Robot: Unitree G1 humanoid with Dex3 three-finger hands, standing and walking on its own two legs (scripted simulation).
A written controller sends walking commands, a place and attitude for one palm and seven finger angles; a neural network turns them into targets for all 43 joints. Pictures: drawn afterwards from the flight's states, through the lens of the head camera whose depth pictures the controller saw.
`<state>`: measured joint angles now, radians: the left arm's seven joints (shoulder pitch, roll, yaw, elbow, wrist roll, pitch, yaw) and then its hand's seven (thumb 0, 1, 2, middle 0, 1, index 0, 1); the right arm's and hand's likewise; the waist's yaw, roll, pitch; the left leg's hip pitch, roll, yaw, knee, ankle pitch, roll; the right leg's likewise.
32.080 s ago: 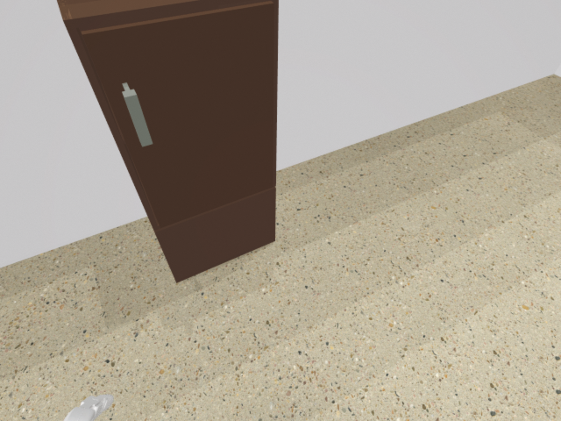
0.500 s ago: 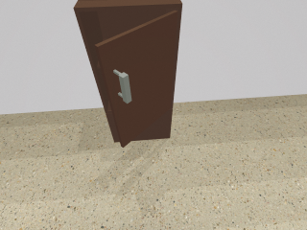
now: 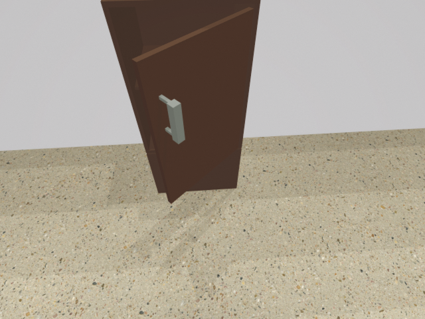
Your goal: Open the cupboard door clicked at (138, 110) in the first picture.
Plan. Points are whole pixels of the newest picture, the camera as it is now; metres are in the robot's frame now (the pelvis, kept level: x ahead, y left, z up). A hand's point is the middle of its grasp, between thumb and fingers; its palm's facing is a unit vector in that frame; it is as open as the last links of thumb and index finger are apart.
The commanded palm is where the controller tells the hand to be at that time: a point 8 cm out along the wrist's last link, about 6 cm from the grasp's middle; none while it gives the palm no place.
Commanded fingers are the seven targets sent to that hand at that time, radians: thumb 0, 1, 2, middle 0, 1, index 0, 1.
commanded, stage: look to check the result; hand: left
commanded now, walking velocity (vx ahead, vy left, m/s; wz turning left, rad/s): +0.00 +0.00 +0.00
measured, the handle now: (171, 119) +0.58 +0.14 +0.02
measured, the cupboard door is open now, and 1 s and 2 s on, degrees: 42 42 42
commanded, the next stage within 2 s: walk to a spot facing it in 0.24 s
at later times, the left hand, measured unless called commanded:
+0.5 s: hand out of the picture +0.02 +0.18 -0.18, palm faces +0.01 -0.98 -0.20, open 7.4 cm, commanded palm none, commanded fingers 0.00 0.90 0.90 -0.20 -0.30 -0.20 -0.30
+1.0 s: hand out of the picture +0.12 +0.14 -0.17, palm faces -0.24 -0.92 -0.30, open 7.4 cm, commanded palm none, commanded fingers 0.00 0.90 0.90 -0.20 -0.30 -0.20 -0.30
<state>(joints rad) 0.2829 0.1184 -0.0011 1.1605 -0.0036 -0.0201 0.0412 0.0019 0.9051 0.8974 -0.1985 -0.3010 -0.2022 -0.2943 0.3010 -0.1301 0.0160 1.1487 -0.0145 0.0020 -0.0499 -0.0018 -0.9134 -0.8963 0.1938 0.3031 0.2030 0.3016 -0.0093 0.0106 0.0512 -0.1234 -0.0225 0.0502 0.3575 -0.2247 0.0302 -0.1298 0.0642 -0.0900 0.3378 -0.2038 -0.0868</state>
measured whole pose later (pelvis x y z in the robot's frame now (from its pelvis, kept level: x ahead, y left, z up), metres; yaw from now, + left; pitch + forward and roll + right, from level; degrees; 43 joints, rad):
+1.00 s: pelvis +0.00 -0.05 -0.01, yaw -18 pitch +1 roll +1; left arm 0.18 0.21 0.08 0.95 0.02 0.03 0.01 0.00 0.90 0.90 -0.20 -0.30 -0.20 -0.29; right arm 0.11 -0.24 -0.06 0.95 -0.01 0.06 -0.03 0.00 -0.91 -0.90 0.20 0.30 0.21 0.30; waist 0.02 0.02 0.14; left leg -0.42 0.06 0.06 1.08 -0.51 -0.05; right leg -0.30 0.04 0.05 0.59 -0.31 -0.04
